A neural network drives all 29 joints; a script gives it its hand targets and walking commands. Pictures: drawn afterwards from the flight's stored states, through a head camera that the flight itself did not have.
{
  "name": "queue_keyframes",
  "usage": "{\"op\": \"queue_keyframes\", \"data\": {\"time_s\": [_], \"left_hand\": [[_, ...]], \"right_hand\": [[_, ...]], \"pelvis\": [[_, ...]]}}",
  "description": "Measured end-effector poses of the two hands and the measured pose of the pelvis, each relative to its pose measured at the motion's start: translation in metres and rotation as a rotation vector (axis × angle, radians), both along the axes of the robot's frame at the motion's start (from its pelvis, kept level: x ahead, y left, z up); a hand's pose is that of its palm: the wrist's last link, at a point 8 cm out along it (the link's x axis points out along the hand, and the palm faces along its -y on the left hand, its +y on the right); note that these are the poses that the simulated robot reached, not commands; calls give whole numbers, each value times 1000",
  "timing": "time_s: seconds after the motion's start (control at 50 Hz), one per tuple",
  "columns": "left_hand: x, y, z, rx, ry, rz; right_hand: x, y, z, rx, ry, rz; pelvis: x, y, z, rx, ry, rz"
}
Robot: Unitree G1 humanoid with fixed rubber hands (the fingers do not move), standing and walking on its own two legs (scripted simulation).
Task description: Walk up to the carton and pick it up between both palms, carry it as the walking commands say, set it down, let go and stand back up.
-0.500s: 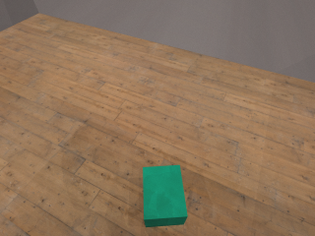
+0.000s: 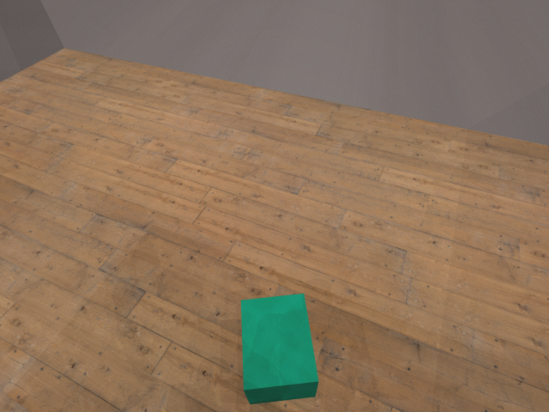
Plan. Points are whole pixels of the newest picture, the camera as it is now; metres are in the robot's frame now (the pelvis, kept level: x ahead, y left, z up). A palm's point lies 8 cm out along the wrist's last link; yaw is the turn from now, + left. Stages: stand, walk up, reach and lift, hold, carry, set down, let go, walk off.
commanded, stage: walk up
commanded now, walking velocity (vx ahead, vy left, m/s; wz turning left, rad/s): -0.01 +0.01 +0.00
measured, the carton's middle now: (277, 347) +0.44 +0.04 -0.69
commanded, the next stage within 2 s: stand in 0.66 s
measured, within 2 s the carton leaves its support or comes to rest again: neither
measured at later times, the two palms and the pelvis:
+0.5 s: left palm out of the picture -0.03 +0.18 -0.15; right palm out of the picture +0.00 -0.23 -0.16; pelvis +0.01 -0.03 +0.00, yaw +0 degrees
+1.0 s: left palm out of the picture +0.00 +0.19 -0.15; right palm out of the picture +0.01 -0.24 -0.16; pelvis +0.02 -0.03 -0.01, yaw +1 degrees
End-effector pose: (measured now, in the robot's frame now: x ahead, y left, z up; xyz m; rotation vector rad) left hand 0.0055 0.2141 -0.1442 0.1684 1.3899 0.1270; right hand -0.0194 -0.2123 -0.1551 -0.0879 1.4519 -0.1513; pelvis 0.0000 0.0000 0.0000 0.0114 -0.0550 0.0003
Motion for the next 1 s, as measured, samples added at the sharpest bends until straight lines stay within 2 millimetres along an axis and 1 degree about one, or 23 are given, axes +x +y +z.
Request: {"op": "queue_keyframes", "data": {"time_s": [0.22, 0.36, 0.5, 0.68, 1.0], "left_hand": [[-27, -23, -3, -22, 49, 41], [-35, -29, -3, -21, 77, 62], [-33, -30, -4, -10, 85, 71], [-22, -31, -5, 3, 71, 70], [-10, -27, -6, 18, 60, 58]], "right_hand": [[5, -9, -2, 8, 10, 12], [12, -15, -1, 4, 14, 23], [23, -19, -2, 1, 7, 28], [35, -24, -4, -2, -9, 33], [29, -28, -6, -10, 16, 19]], "pelvis": [[1, -14, -1, -2, 9, 2], [4, -21, -2, 0, 19, 3], [9, -25, -3, 1, 26, 3], [14, -29, -4, 2, 28, 6], [20, -31, -7, -1, 33, 9]]}}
